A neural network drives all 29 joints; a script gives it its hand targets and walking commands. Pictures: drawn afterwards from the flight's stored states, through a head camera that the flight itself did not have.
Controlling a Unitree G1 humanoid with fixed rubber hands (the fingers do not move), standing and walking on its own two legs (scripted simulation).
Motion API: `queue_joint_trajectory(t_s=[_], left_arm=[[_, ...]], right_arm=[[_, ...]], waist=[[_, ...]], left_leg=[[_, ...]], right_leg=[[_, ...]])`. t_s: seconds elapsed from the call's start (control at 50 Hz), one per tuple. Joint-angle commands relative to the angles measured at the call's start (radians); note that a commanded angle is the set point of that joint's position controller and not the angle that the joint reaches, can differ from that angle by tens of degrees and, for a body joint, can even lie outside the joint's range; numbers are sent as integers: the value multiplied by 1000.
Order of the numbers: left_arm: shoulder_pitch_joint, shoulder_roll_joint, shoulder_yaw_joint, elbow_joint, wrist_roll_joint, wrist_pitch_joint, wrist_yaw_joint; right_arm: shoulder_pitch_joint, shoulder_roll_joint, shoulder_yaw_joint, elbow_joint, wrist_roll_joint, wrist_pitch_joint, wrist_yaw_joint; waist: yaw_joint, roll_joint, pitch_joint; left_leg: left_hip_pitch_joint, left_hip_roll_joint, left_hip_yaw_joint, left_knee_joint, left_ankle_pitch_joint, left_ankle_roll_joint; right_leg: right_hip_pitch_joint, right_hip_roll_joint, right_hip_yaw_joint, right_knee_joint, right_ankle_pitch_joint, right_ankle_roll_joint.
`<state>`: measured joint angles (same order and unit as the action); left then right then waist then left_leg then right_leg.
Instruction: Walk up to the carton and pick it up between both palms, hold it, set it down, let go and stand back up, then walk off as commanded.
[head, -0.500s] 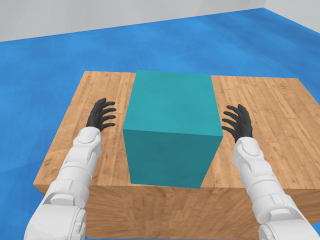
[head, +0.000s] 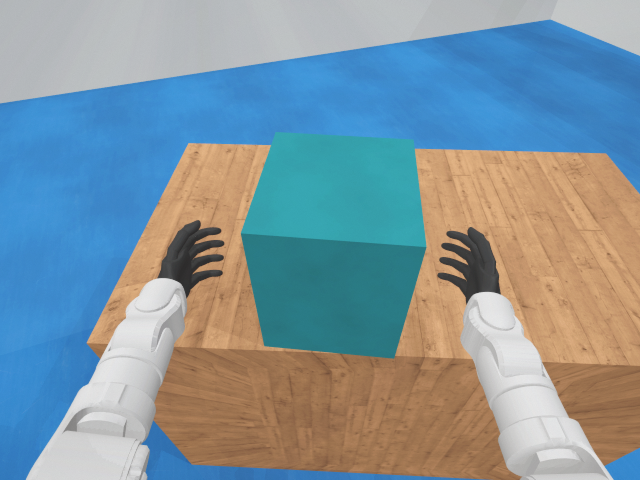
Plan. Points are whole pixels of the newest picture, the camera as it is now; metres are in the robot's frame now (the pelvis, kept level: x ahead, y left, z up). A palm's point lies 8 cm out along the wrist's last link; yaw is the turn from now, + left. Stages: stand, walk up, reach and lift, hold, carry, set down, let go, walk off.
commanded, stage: set down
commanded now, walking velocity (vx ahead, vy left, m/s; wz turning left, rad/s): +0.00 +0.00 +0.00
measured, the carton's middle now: (335, 247) +0.44 -0.06 +0.05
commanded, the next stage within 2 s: none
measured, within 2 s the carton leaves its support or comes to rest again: neither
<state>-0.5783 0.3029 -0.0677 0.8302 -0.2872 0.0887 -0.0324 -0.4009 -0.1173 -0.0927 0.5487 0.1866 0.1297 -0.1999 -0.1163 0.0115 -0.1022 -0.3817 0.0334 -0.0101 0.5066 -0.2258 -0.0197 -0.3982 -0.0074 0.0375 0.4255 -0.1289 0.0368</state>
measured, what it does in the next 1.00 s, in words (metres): stands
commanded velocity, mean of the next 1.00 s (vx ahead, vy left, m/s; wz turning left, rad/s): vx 0.00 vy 0.00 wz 0.00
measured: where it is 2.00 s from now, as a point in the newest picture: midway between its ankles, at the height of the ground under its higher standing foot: outside the picture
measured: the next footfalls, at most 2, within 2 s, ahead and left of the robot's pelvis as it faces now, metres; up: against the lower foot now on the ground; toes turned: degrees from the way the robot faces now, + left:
none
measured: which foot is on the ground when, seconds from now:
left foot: down 0.00-1.00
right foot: down 0.00-1.00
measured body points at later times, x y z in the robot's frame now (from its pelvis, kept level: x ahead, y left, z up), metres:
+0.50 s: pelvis -0.01 +0.00 +0.00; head -0.01 +0.01 +0.45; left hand +0.36 +0.18 +0.04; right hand +0.30 -0.23 +0.06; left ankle +0.02 +0.13 -0.74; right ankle +0.05 -0.14 -0.74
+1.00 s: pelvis +0.02 +0.00 +0.01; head +0.01 +0.01 +0.45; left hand +0.28 +0.19 +0.05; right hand +0.24 -0.21 +0.05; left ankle +0.02 +0.13 -0.74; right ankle +0.05 -0.14 -0.74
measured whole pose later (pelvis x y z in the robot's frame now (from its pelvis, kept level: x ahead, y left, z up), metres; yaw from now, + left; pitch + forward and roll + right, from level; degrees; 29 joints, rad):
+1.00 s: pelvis +0.02 +0.00 +0.01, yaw +1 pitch -4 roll +0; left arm 0.09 0.35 -0.06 0.01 -0.29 0.31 -0.06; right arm 0.26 -0.08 -0.01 -0.13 0.17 0.26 -0.22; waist -0.04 -0.02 0.03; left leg -0.13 0.03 -0.01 0.44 -0.24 -0.02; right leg -0.16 -0.02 0.03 0.40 -0.17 0.03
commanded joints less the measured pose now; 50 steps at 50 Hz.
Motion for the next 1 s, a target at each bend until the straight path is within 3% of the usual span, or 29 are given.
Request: queue_joint_trajectory(t_s=[0.0, 0.08, 0.32, 0.56, 0.78, 0.98], left_arm=[[-522, 184, 59, -245, -3, -65, 1], [-505, 186, 56, -256, -2, -50, 1], [-363, 197, 51, -437, -12, -17, 3], [-46, 206, 71, -757, -17, 77, -20], [230, 199, 89, -981, -13, 155, -26], [461, 195, 114, -1132, -5, 147, -22]], right_arm=[[-454, -132, -37, -284, -17, -76, -6], [-442, -121, -44, -304, -29, -72, -11], [-292, -96, -31, -427, -27, -42, 0], [15, -71, 7, -672, -11, 6, -17], [294, -47, 30, -858, -20, 42, -21], [529, -29, 54, -1004, -30, 54, -19]], waist=[[-3, 18, -503], [1, 29, -487], [21, 51, -412], [40, 51, -318], [55, 38, -166], [91, 33, -52]], left_leg=[[107, -41, 51, -90, 93, 16], [92, -40, 47, -99, 61, 15], [85, -34, 42, -132, 11, 19], [126, -29, 35, -146, 85, 14], [150, -24, 31, -168, 115, 15], [189, -21, 38, -191, 121, 8]], right_leg=[[327, 41, -52, -11, 173, -24], [331, 38, -52, -9, 144, -26], [343, 34, -43, -14, 86, -34], [403, 24, -30, -23, 154, -28], [434, 11, -25, -41, 163, -30], [420, 2, -15, -74, 136, -35]])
